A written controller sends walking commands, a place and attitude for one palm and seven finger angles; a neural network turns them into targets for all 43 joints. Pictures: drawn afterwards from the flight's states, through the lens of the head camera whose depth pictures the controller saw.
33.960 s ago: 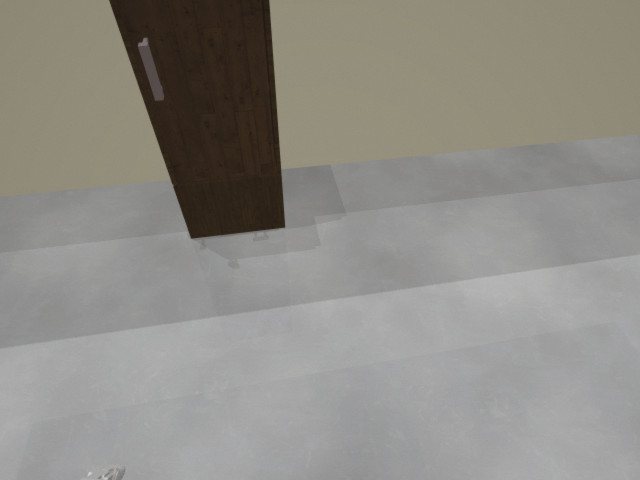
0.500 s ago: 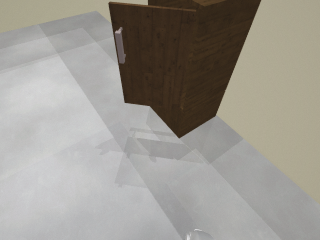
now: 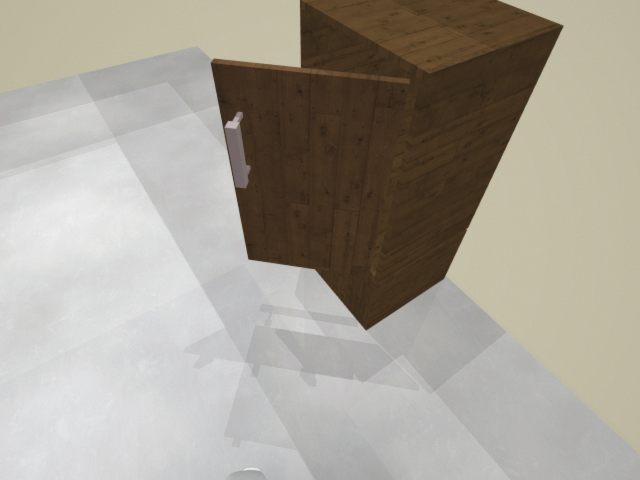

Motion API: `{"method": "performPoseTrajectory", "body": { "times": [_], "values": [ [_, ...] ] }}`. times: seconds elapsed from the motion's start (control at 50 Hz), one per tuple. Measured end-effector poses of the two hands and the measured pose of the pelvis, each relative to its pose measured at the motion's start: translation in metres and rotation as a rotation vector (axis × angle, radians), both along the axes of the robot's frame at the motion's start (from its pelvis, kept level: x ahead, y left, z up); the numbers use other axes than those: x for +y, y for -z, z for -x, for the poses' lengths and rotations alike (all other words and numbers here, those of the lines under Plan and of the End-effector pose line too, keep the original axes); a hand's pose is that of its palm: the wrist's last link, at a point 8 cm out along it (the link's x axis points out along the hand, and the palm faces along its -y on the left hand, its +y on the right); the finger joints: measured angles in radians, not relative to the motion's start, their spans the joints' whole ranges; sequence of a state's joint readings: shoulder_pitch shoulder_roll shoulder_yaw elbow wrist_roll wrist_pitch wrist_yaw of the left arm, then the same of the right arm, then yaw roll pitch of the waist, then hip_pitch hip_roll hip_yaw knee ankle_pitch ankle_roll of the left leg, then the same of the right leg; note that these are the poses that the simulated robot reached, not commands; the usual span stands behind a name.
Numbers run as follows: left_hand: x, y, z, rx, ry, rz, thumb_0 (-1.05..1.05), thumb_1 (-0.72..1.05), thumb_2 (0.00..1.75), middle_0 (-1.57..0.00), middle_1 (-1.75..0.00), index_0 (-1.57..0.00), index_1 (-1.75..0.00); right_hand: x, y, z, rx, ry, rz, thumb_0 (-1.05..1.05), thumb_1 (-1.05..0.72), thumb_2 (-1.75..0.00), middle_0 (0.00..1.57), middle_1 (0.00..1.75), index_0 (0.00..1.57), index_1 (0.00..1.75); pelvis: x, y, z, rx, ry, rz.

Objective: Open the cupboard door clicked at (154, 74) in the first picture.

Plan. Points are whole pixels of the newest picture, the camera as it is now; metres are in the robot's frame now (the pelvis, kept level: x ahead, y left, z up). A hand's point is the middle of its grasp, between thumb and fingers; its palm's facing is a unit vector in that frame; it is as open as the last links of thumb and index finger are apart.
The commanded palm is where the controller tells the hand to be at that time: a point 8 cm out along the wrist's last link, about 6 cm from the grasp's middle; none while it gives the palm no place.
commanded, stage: take the last steps up to it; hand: left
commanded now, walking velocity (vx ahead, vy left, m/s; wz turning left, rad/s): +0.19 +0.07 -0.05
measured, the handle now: (240, 150) +0.72 +0.23 -0.03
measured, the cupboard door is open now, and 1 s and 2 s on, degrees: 46 46 46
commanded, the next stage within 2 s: come to a stop and stand still in 0.12 s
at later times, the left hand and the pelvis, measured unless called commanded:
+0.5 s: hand (200, 425) +0.22 +0.21 -0.18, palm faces -0.03 -0.98 -0.22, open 7.3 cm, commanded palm none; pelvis +0.13 +0.03 -0.01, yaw -2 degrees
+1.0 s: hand (163, 465) +0.16 +0.25 -0.18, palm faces +0.02 -0.97 -0.25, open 7.4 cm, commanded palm none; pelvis +0.10 +0.05 -0.02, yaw -1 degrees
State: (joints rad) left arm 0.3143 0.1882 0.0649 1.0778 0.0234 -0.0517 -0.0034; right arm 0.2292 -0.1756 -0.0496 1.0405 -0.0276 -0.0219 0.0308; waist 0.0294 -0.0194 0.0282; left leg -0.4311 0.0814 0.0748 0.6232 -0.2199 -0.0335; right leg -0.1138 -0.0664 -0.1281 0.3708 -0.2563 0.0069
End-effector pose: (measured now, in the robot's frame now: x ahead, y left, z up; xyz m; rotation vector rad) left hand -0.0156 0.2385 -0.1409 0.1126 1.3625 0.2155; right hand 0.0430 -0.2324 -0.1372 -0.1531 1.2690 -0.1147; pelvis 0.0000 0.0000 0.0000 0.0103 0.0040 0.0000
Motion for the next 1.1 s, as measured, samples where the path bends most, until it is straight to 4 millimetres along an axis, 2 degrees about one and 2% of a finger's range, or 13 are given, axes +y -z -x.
{"method": "performPoseTrajectory", "body": {
  "times": [0.08,0.14,0.2,0.26,0.36,0.46,0.56,0.64,0.72,0.78,0.88,1.0,1.1],
  "values": [
    [0.021,0.02,0.001,0.096,-0.028,0.025,0.0,0.92,0.89,-0.2,-0.3,-0.2,-0.3,0.019,0.007,-0.058,-0.091,-0.033,0.036,0.01,-0.91,-0.89,0.19,0.29,0.19,0.3,0.026,0.017,-0.034,-0.005,0.011,0.024],
    [0.032,0.025,-0.018,0.134,0.0,0.024,0.0,0.91,0.89,-0.2,-0.3,-0.19,-0.3,0.033,0.007,-0.078,-0.118,-0.02,0.047,0.01,-0.91,-0.89,0.19,0.29,0.19,0.3,0.034,0.019,-0.049,-0.01,0.031,0.003],
    [0.036,0.02,-0.058,0.091,0.029,0.024,0.01,0.91,0.89,-0.2,-0.3,-0.19,-0.3,0.042,0.005,-0.082,-0.098,0.007,0.04,0.0,-0.92,-0.89,0.2,0.29,0.2,0.3,0.039,0.014,-0.065,-0.006,0.042,-0.005],
    [0.034,0.013,-0.105,0.011,0.059,0.024,0.01,0.91,0.89,-0.2,-0.3,-0.19,-0.3,0.042,0.006,-0.08,-0.052,0.028,0.042,0.0,-0.94,-0.89,0.2,0.29,0.2,0.3,0.041,0.009,-0.081,-0.004,0.046,-0.008],
    [0.028,0.011,-0.175,-0.111,0.1,-0.012,0.01,0.93,0.89,-0.2,-0.3,-0.19,-0.3,0.04,0.019,-0.072,0.053,0.06,0.016,0.0,-0.93,-0.89,0.2,0.3,0.2,0.3,0.033,0.014,-0.107,-0.014,0.042,-0.036],
    [0.019,0.005,-0.216,-0.125,0.149,-0.017,0.0,0.92,0.89,-0.2,-0.3,-0.19,-0.3,0.041,0.024,-0.073,0.119,0.121,-0.013,0.01,-0.92,-0.89,0.2,0.29,0.2,0.3,0.028,0.012,-0.126,-0.006,0.04,-0.014],
    [0.017,0.008,-0.241,-0.153,0.147,-0.008,0.0,0.91,0.89,-0.2,-0.3,-0.2,-0.3,0.04,0.02,-0.073,0.15,0.139,0.009,0.01,-0.91,-0.89,0.2,0.29,0.2,0.3,0.03,0.012,-0.132,-0.002,0.03,0.0],
    [0.023,0.014,-0.244,-0.159,0.135,0.007,0.0,0.91,0.89,-0.2,-0.3,-0.2,-0.3,0.039,0.015,-0.074,0.153,0.138,0.045,0.01,-0.91,-0.89,0.2,0.29,0.2,0.3,0.038,0.014,-0.13,-0.005,0.029,0.007],
    [0.032,0.017,-0.235,-0.134,0.125,0.007,0.0,0.9,0.89,-0.2,-0.3,-0.2,-0.3,0.04,0.01,-0.077,0.129,0.122,0.069,0.01,-0.91,-0.89,0.2,0.29,0.2,0.3,0.042,0.014,-0.125,-0.002,0.038,0.003],
    [0.035,0.014,-0.224,-0.12,0.135,-0.008,0.0,0.9,0.89,-0.2,-0.3,-0.2,-0.3,0.039,0.01,-0.081,0.109,0.097,0.065,0.01,-0.91,-0.89,0.2,0.29,0.2,0.3,0.041,0.013,-0.122,0.003,0.029,0.008],
    [0.044,0.012,-0.199,-0.138,0.133,-0.052,0.0,0.9,0.89,-0.2,-0.3,-0.2,-0.3,0.033,0.016,-0.104,-0.01,0.089,0.063,0.01,-0.91,-0.89,0.2,0.29,0.2,0.3,0.043,0.021,-0.115,-0.008,0.013,0.012],
    [0.056,0.011,-0.169,-0.141,0.101,-0.055,0.0,0.9,0.89,-0.2,-0.3,-0.2,-0.3,0.047,0.008,-0.128,-0.136,0.047,0.05,0.01,-0.91,-0.89,0.19,0.29,0.19,0.3,0.053,0.021,-0.102,-0.034,0.015,0.005],
    [0.06,0.007,-0.147,-0.141,0.097,-0.046,0.0,0.9,0.89,-0.2,-0.3,-0.2,-0.3,0.059,0.003,-0.129,-0.182,0.014,0.028,0.01,-0.91,-0.89,0.2,0.29,0.2,0.3,0.058,0.018,-0.089,-0.039,0.026,0.015]
  ]
}}
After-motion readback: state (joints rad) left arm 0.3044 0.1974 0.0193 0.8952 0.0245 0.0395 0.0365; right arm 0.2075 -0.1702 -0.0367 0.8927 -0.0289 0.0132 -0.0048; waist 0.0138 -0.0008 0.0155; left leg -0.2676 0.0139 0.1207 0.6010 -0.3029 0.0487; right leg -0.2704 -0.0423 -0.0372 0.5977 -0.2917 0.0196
